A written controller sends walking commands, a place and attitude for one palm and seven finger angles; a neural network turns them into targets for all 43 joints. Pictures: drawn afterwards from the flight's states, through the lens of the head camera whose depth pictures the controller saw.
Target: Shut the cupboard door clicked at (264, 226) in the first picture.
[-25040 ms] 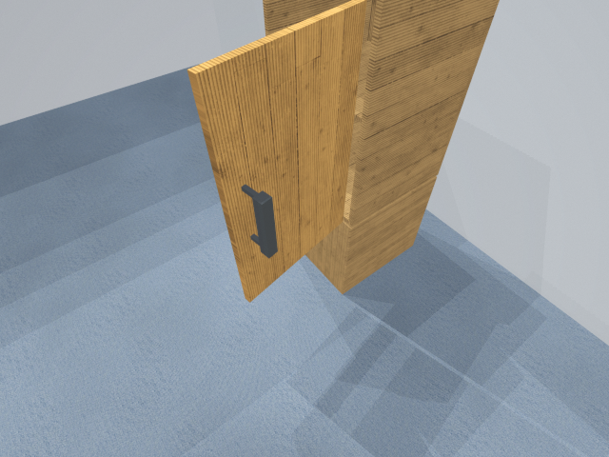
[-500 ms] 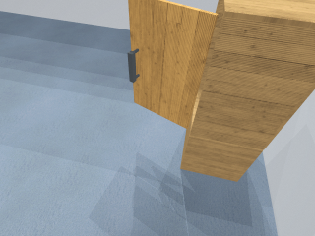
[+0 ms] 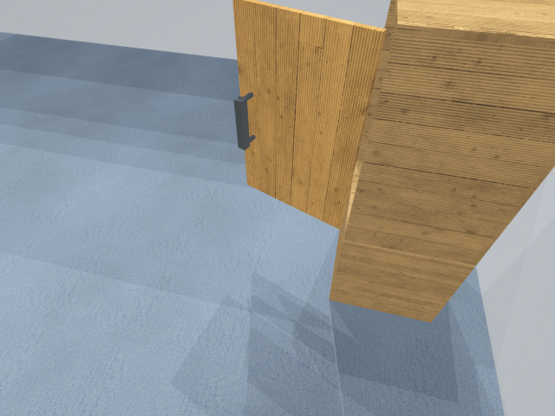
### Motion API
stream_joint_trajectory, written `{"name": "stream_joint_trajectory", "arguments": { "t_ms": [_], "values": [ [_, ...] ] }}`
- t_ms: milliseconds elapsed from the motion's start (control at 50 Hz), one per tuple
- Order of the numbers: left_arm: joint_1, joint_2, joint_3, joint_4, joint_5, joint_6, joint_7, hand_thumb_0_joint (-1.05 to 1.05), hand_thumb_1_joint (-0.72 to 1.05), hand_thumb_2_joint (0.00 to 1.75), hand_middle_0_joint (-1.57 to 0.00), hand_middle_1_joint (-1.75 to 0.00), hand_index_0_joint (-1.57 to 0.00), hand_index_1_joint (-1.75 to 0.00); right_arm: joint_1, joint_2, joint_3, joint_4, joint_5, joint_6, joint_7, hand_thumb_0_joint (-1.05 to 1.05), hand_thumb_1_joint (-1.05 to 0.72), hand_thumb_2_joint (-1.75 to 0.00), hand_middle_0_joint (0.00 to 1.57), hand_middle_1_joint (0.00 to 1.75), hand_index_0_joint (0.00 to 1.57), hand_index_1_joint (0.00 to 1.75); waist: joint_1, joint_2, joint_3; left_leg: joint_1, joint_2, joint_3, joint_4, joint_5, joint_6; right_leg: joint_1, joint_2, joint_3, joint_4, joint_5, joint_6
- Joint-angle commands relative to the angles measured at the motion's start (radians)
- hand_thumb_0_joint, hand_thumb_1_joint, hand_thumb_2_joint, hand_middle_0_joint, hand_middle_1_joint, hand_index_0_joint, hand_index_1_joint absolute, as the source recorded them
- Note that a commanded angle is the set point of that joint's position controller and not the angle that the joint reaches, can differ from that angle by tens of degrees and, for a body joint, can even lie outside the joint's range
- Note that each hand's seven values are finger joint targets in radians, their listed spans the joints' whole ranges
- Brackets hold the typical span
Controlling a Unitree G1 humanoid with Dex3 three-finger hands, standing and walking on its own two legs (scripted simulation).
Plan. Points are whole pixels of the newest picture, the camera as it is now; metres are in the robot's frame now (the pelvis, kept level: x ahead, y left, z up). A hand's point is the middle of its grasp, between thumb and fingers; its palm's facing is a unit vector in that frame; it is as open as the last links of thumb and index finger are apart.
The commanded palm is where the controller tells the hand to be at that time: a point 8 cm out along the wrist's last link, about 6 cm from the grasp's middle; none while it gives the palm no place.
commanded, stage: let the arm hang, fingers relaxed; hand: left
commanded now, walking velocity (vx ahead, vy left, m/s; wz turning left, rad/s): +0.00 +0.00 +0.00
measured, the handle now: (246, 121) +0.88 +0.14 -0.06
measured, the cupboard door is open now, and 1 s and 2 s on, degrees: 70 70 70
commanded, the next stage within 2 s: look to check the result in 0.34 s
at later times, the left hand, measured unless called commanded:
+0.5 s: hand out of the picture -0.01 +0.14 -0.18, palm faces +0.05 -0.99 -0.16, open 7.4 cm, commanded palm none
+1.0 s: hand out of the picture +0.01 +0.13 -0.17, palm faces +0.05 -0.99 -0.17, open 7.4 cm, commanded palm none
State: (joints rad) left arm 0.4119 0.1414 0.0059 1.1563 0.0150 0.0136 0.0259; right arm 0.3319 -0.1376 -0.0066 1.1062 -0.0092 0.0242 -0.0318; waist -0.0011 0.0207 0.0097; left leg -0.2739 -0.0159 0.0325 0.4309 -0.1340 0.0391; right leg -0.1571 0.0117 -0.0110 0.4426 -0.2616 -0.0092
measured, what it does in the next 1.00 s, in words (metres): stands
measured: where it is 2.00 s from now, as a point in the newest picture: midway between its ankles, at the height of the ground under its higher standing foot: outside the picture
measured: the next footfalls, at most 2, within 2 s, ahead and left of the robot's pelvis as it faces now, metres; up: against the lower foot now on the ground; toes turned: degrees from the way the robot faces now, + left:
right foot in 1.70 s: +0.13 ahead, -0.16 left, +0.00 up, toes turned +24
left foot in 2.00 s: +0.04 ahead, +0.09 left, +0.00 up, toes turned +41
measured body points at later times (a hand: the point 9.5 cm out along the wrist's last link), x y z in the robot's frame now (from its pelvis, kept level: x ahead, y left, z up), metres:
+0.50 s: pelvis +0.02 -0.02 +0.00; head +0.02 -0.02 +0.45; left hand -0.01 +0.19 -0.16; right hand -0.01 -0.22 -0.16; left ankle +0.06 +0.09 -0.74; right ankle -0.01 -0.12 -0.74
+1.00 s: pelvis +0.04 -0.02 +0.00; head +0.04 -0.02 +0.45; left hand +0.01 +0.19 -0.16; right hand +0.04 -0.24 -0.16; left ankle +0.06 +0.09 -0.74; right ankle -0.01 -0.12 -0.74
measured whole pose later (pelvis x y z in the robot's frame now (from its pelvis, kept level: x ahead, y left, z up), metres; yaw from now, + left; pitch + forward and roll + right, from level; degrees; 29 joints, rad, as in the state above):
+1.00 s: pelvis +0.04 -0.02 +0.00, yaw +0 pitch -2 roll +0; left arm 0.33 0.12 0.01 1.14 0.01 -0.01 0.03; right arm 0.28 -0.14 0.00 1.12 -0.01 0.01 -0.05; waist 0.00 0.00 0.03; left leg -0.20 0.01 0.02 0.41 -0.18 0.00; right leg -0.07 0.04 -0.01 0.39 -0.29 -0.04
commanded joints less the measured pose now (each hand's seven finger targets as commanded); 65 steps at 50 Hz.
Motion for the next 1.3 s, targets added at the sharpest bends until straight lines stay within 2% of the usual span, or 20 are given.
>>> {"name": "stream_joint_trajectory", "arguments": {
  "t_ms": [0,100,160,260,340,400,440,540,620,720,900,1020,1080,1120,1180,1200,1220,1240,1260,1280],
  "values": [
    [0.065,0.075,0.012,-0.019,0.0,-0.014,0.011,0.0,0.9,0.9,-0.2,-0.3,-0.2,-0.3,0.073,-0.09,-0.019,-0.019,-0.005,-0.01,-0.008,0.0,-0.9,-0.9,0.2,0.3,0.2,0.3,-0.006,-0.024,0.121,0.021,0.098,-0.138,-0.115,-0.207,0.01,-0.175,-0.079,0.102,-0.137,-0.154,-0.048],
    [0.055,0.065,0.015,-0.025,0.001,-0.016,0.012,0.0,0.9,0.9,-0.2,-0.3,-0.2,-0.3,0.073,-0.075,-0.017,-0.02,-0.006,-0.013,-0.008,0.0,-0.9,-0.9,0.2,0.3,0.2,0.3,-0.004,-0.012,0.141,0.001,0.094,-0.136,-0.117,-0.192,0.006,-0.166,-0.079,0.096,-0.131,-0.121,-0.046],
    [0.048,0.064,0.016,-0.027,-0.001,-0.021,0.013,0.0,0.9,0.9,-0.2,-0.3,-0.2,-0.3,0.076,-0.067,-0.016,-0.02,-0.005,-0.017,-0.009,0.0,-0.9,-0.9,0.2,0.3,0.2,0.3,-0.005,-0.014,0.111,0.022,0.089,-0.123,-0.097,-0.136,0.003,-0.144,-0.088,0.096,-0.134,-0.083,-0.048],
    [0.028,0.059,0.017,-0.033,-0.004,-0.025,0.014,0.0,0.9,0.9,-0.2,-0.3,-0.2,-0.3,0.078,-0.059,-0.012,-0.015,-0.004,-0.022,-0.011,0.0,-0.9,-0.9,0.2,0.3,0.2,0.3,-0.008,-0.009,0.106,0.046,0.09,-0.11,-0.078,-0.06,-0.002,-0.13,-0.091,0.098,-0.137,-0.031,-0.051],
    [0.028,0.063,0.018,-0.029,-0.005,-0.024,0.015,0.0,0.9,0.9,-0.2,-0.3,-0.2,-0.3,0.077,-0.061,-0.011,-0.013,-0.002,-0.022,-0.013,0.0,-0.9,-0.9,0.2,0.3,0.2,0.3,-0.003,0.003,0.105,0.048,0.094,-0.106,-0.076,-0.04,-0.002,-0.105,-0.09,0.089,-0.137,-0.002,-0.05],
    [0.022,0.061,0.018,-0.027,-0.007,-0.025,0.015,0.0,0.9,0.9,-0.2,-0.3,-0.2,-0.3,0.075,-0.063,-0.011,-0.009,-0.003,-0.023,-0.014,0.0,-0.9,-0.9,0.2,0.3,0.2,0.3,-0.004,-0.006,0.097,0.06,0.097,-0.104,-0.078,-0.027,-0.003,-0.094,-0.092,0.095,-0.139,0.013,-0.049],
    [0.023,0.065,0.018,-0.024,-0.006,-0.026,0.016,0.0,0.9,0.9,-0.2,-0.3,-0.2,-0.3,0.076,-0.061,-0.01,-0.009,-0.001,-0.02,-0.014,0.0,-0.9,-0.9,0.2,0.3,0.2,0.3,-0.003,-0.033,0.1,0.06,0.095,-0.097,-0.067,-0.02,-0.004,-0.091,-0.092,0.094,-0.15,0.006,-0.051],
    [0.026,0.069,0.017,-0.023,-0.008,-0.028,0.017,0.0,0.9,0.9,-0.2,-0.3,-0.2,-0.3,0.068,-0.069,-0.01,-0.005,0.0,-0.022,-0.015,0.0,-0.9,-0.9,0.2,0.3,0.2,0.3,-0.002,-0.019,0.077,0.087,0.1,-0.092,-0.055,0.039,-0.003,-0.07,-0.095,0.093,-0.149,0.058,-0.05],
    [0.021,0.071,0.017,-0.02,-0.009,-0.028,0.018,0.0,0.9,0.9,-0.2,-0.3,-0.2,-0.3,0.06,-0.073,-0.008,0.0,0.0,-0.023,-0.016,0.0,-0.9,-0.9,0.2,0.3,0.2,0.3,-0.004,-0.032,0.088,0.092,0.103,-0.092,-0.061,0.044,-0.005,-0.062,-0.093,0.093,-0.147,0.077,-0.047],
    [0.022,0.072,0.015,-0.018,-0.009,-0.028,0.018,0.0,0.9,0.9,-0.2,-0.3,-0.2,-0.3,0.045,-0.079,-0.008,0.003,0.0,-0.023,-0.017,0.0,-0.9,-0.9,0.2,0.3,0.2,0.3,-0.004,-0.012,0.082,0.111,0.105,-0.093,-0.063,0.055,-0.004,-0.057,-0.093,0.096,-0.151,0.091,-0.046],
    [0.015,0.076,0.015,-0.018,-0.008,-0.03,0.018,0.0,0.9,0.9,-0.2,-0.3,-0.2,-0.3,0.023,-0.09,-0.009,0.001,0.0,-0.024,-0.018,0.0,-0.9,-0.9,0.2,0.3,0.2,0.3,-0.005,-0.02,0.089,0.124,0.108,-0.088,-0.064,0.072,-0.006,-0.049,-0.095,0.094,-0.153,0.128,-0.043],
    [0.008,0.079,0.022,-0.026,-0.009,-0.024,0.02,0.0,0.9,0.9,-0.2,-0.3,-0.2,-0.3,0.018,-0.081,-0.007,-0.007,-0.001,-0.019,-0.016,0.0,-0.9,-0.9,0.2,0.3,0.2,0.3,-0.001,-0.016,0.09,0.092,0.098,-0.091,-0.043,0.094,-0.009,-0.02,-0.106,0.076,-0.126,0.151,-0.039],
    [-0.004,0.115,0.046,-0.053,-0.007,-0.012,0.023,0.0,0.9,0.9,-0.2,-0.3,-0.2,-0.3,-0.002,-0.092,-0.019,-0.033,-0.001,-0.005,-0.012,0.0,-0.9,-0.9,0.2,0.3,0.2,0.3,0.006,-0.039,0.092,0.006,0.072,-0.085,0.032,0.071,-0.015,0.001,-0.148,0.058,-0.09,0.159,-0.054],
    [-0.023,0.138,0.062,-0.078,-0.003,-0.007,0.024,0.0,0.9,0.9,-0.2,-0.3,-0.2,-0.3,-0.011,-0.09,-0.029,-0.057,-0.004,0.004,-0.008,0.0,-0.9,-0.9,0.2,0.3,0.2,0.3,0.007,-0.107,0.083,-0.045,0.044,-0.047,0.14,0.013,-0.026,0.006,-0.219,0.082,-0.099,0.18,-0.094],
    [-0.057,0.162,0.079,-0.124,0.007,-0.005,0.024,0.0,0.9,0.9,-0.2,-0.3,-0.2,-0.3,-0.056,-0.095,-0.048,-0.107,-0.007,0.017,0.001,0.0,-0.9,-0.9,0.2,0.3,0.2,0.3,0.013,-0.163,0.094,-0.159,0.048,-0.009,0.387,-0.281,-0.043,0.03,-0.335,0.101,-0.082,0.391,-0.184],
    [-0.07,0.166,0.084,-0.139,0.012,-0.005,0.025,0.0,0.9,0.9,-0.2,-0.3,-0.2,-0.3,-0.074,-0.098,-0.053,-0.123,-0.006,0.018,0.005,0.0,-0.9,-0.9,0.2,0.3,0.2,0.3,0.013,-0.152,0.112,-0.184,0.067,-0.005,0.431,-0.341,-0.045,0.024,-0.369,0.1,-0.075,0.44,-0.206],
    [-0.09,0.181,0.09,-0.152,0.016,-0.006,0.026,0.0,0.9,0.9,-0.2,-0.3,-0.2,-0.3,-0.083,-0.097,-0.054,-0.137,-0.004,0.018,0.009,0.0,-0.9,-0.9,0.2,0.3,0.2,0.3,0.005,-0.137,0.127,-0.185,0.081,-0.004,0.415,-0.363,-0.048,0.017,-0.381,0.08,-0.051,0.481,-0.207],
    [-0.114,0.183,0.096,-0.163,0.018,-0.005,0.027,0.0,0.9,0.9,-0.2,-0.3,-0.2,-0.3,-0.061,-0.093,-0.055,-0.144,-0.003,0.017,0.013,0.0,-0.9,-0.9,0.2,0.3,0.2,0.3,-0.014,-0.125,0.117,-0.158,0.099,-0.01,0.328,-0.331,-0.047,0.018,-0.376,0.042,0.011,0.503,-0.183],
    [-0.129,0.2,0.1,-0.178,0.012,-0.006,0.024,0.0,0.9,0.9,-0.2,-0.3,-0.2,-0.3,-0.021,-0.099,-0.054,-0.137,-0.006,0.014,0.017,0.0,-0.9,-0.9,0.2,0.3,0.2,0.3,-0.03,-0.084,0.085,-0.084,0.087,0.011,0.207,-0.209,-0.045,0.018,-0.341,-0.02,0.1,0.522,-0.14],
    [-0.12,0.198,0.102,-0.193,0.003,-0.003,0.021,0.0,0.9,0.9,-0.2,-0.3,-0.2,-0.3,0.044,-0.126,-0.059,-0.127,-0.013,0.007,0.019,0.0,-0.9,-0.9,0.2,0.3,0.2,0.3,-0.049,0.026,0.035,0.044,0.109,-0.049,0.076,0.085,-0.011,-0.057,-0.267,-0.092,0.253,0.426,-0.063]
  ]
}}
